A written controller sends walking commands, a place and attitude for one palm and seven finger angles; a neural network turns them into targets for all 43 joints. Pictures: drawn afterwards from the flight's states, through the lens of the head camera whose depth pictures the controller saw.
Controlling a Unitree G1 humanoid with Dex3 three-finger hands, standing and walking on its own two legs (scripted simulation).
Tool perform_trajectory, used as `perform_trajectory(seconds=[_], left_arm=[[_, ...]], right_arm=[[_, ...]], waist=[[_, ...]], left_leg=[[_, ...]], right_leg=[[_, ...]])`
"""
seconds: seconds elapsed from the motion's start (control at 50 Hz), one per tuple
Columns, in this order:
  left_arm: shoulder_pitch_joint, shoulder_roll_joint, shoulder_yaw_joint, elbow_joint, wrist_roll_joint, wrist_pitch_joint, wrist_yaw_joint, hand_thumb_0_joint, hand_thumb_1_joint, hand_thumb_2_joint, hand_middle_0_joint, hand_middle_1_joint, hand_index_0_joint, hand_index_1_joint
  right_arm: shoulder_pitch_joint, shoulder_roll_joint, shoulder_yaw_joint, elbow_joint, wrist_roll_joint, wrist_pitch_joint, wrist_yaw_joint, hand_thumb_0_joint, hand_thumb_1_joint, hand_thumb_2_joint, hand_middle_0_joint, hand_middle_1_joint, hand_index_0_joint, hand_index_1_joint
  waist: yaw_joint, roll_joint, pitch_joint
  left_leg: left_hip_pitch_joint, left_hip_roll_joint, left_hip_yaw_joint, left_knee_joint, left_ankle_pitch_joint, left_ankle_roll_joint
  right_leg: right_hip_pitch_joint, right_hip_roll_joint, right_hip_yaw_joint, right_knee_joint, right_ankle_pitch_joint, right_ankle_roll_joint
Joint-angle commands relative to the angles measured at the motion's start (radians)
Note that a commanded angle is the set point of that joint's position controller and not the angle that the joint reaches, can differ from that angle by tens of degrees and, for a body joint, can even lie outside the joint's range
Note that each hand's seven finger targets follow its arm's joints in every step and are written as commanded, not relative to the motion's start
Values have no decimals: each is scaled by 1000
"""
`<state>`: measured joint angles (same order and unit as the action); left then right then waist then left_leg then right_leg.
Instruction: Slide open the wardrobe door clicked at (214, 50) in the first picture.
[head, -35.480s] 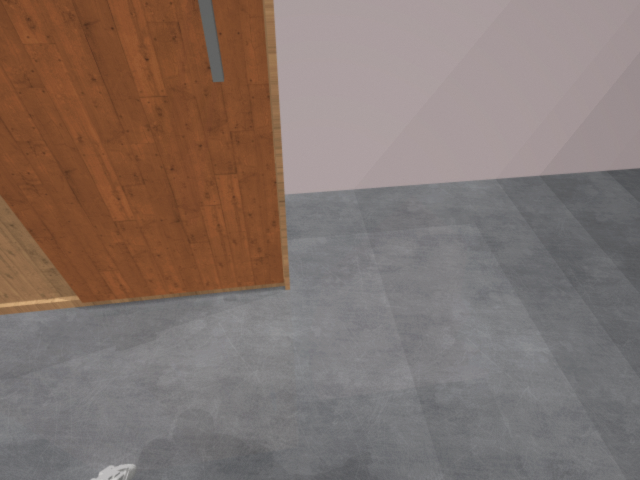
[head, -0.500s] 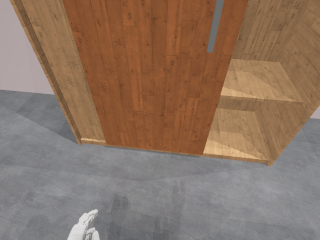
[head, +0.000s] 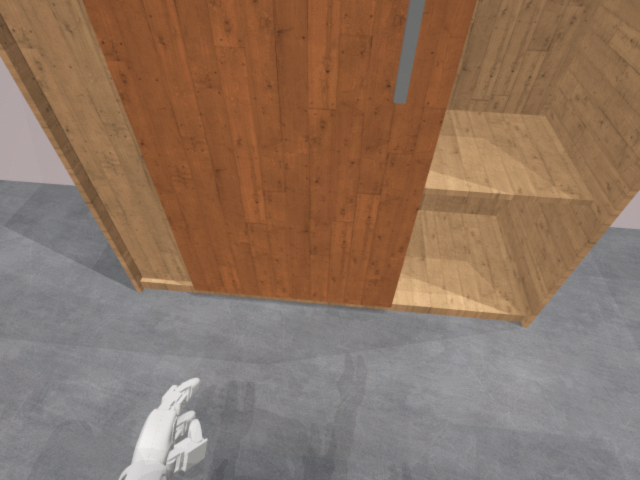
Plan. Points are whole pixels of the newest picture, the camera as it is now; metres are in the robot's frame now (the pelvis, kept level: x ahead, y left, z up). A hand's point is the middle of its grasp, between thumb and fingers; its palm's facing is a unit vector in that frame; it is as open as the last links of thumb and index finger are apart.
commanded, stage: stop stepping back and stand still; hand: right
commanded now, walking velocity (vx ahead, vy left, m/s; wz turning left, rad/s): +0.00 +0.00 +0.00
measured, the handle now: (410, 28) +0.80 -0.12 +0.23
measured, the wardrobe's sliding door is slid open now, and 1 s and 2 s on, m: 0.48 0.48 0.48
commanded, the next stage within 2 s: let the arm hang, fingers relaxed in 0.14 s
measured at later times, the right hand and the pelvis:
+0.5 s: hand out of the picture +0.09 -0.21 -0.15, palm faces -0.06 +0.97 -0.24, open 7.4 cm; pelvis -0.02 -0.02 +0.00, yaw +0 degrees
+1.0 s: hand out of the picture +0.00 -0.22 -0.16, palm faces -0.04 +0.96 -0.26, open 7.4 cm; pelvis -0.02 -0.02 +0.01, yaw +1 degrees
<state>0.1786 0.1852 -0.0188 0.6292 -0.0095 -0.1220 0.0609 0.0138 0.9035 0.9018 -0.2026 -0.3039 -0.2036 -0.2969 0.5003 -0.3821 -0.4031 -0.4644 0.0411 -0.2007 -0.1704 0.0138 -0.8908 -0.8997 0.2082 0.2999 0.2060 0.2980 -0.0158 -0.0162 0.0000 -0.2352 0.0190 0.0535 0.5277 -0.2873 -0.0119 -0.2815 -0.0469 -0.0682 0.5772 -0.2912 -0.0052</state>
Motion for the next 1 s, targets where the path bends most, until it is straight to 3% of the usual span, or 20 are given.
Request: perform_trajectory(seconds=[0.0,0.16,0.2,0.22,0.24,0.28,0.3,0.34,0.38,0.4,0.42,0.48,0.58,0.7,0.78,0.98], left_arm=[[-76,145,57,-152,-2,-37,19,0,900,900,-200,-300,-200,-300],[-87,129,45,-165,2,-30,23,0,900,900,-200,-300,-200,-300],[-86,133,49,-170,3,-30,23,0,900,900,-200,-300,-200,-300],[-122,328,109,69,6,-67,-74,0,900,900,-200,-300,-200,-300],[-70,315,112,53,-2,9,-80,0,900,900,-200,-300,-200,-300],[-64,267,88,42,8,50,-79,0,900,900,-200,-300,-200,-300],[-63,259,78,41,17,66,-80,0,900,900,-200,-300,-200,-300],[-64,254,60,48,28,86,-78,0,900,900,-200,-300,-200,-300],[-54,243,59,82,36,101,-76,0,900,900,-200,-300,-200,-300],[-35,233,56,97,40,109,-74,0,900,900,-200,-300,-200,-300],[-31,220,51,116,40,116,-72,0,900,900,-200,-300,-200,-300],[-38,210,43,174,41,127,-68,0,900,900,-200,-300,-200,-300],[3,172,48,261,39,139,-57,0,900,900,-200,-300,-200,-300],[79,168,58,338,29,143,-49,0,900,900,-200,-300,-200,-300],[101,159,58,379,29,137,-45,0,900,900,-200,-300,-200,-300],[88,123,49,440,29,130,-45,0,900,900,-200,-300,-200,-300]], right_arm=[[-42,-180,-107,-170,3,-35,-4,0,-900,-900,200,300,200,300],[-30,-188,-112,-234,4,-39,-6,0,-900,-900,200,300,200,300],[-19,-185,-115,-226,6,-38,-7,0,-900,-900,200,300,200,300],[-59,-30,307,595,-81,108,127,0,-900,-900,200,300,200,300],[-102,-53,284,623,-65,178,151,0,-900,-900,200,300,200,300],[-138,-10,302,666,-61,197,162,0,-900,-900,200,300,200,300],[-164,-9,310,724,-66,196,164,0,-900,-900,200,300,200,300],[-195,-14,334,826,-66,202,163,0,-900,-900,200,300,200,300],[-232,-26,346,956,-71,198,158,0,-900,-900,200,300,200,300],[-248,-25,357,1014,-71,201,154,0,-900,-900,200,300,200,300],[-259,-17,368,1060,-67,205,152,0,-900,-900,200,300,200,300],[-274,-18,384,1187,-63,210,149,0,-900,-900,200,300,200,300],[-229,15,379,1349,-62,205,148,0,-900,-900,200,300,200,300],[-230,24,390,1455,-60,200,147,0,-900,-900,200,300,200,300],[-229,41,395,1502,-59,201,145,0,-900,-900,200,300,200,300],[-244,57,398,1551,-60,198,137,0,-900,-900,200,300,200,300]], waist=[[12,1,-133],[4,-74,-133],[4,-59,-132],[53,-43,-61],[42,-49,-114],[32,-65,-82],[27,-35,-55],[16,92,-47],[19,201,-70],[27,203,-80],[28,167,-69],[25,-10,-34],[22,-158,-9],[32,-18,3],[31,29,24],[25,36,39]], left_leg=[[78,60,-84,-59,347,18],[108,46,-75,-83,314,17],[115,45,-74,-93,304,18],[-21,126,-33,39,417,35],[-46,120,-66,4,297,37],[-84,68,-17,52,31,22],[-77,51,-14,76,-9,20],[-25,56,-20,45,11,19],[-1,96,-60,-9,113,29],[2,107,-74,-15,144,35],[-7,115,-90,-31,144,34],[-11,101,-100,-70,88,26],[13,87,-96,-145,-20,40],[-11,86,-88,-191,-50,40],[-16,83,-82,-187,-32,35],[1,92,-83,-183,51,24]], right_leg=[[50,-69,79,-102,329,-15],[43,-57,70,-137,303,-12],[35,-55,74,-140,290,-10],[-22,-88,75,6,408,-16],[13,-94,69,-36,336,-10],[-79,-123,129,-99,184,-44],[-115,-129,163,-130,170,-61],[-137,-118,172,-148,134,-63],[-93,-76,136,-106,173,-45],[-66,-60,124,-100,192,-38],[-48,-53,110,-107,182,-33],[-13,-51,103,-171,134,-27],[-30,-45,107,-223,-53,-25],[11,-60,118,-235,-60,-28],[18,-71,125,-263,-45,-32],[51,-72,106,-272,67,-29]])
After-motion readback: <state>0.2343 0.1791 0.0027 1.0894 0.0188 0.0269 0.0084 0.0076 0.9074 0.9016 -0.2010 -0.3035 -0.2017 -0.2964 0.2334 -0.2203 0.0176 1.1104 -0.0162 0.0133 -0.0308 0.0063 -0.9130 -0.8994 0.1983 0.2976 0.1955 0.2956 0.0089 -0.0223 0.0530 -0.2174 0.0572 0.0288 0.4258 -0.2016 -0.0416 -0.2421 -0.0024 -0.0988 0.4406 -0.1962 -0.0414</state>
